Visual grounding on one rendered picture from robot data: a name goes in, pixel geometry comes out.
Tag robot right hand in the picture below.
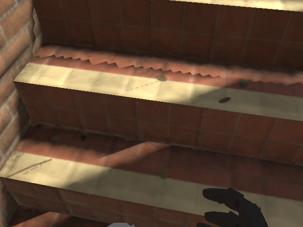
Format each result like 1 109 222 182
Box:
196 187 268 227

